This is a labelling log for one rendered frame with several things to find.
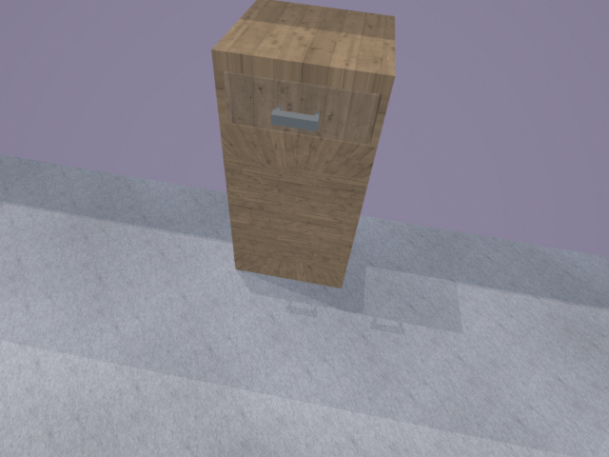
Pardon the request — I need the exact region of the cabinet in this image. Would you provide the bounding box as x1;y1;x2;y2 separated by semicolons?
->
211;0;395;288

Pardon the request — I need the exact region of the handle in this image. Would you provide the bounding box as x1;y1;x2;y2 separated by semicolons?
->
271;106;320;131

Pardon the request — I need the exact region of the drawer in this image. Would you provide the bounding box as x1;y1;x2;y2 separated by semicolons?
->
224;71;380;145

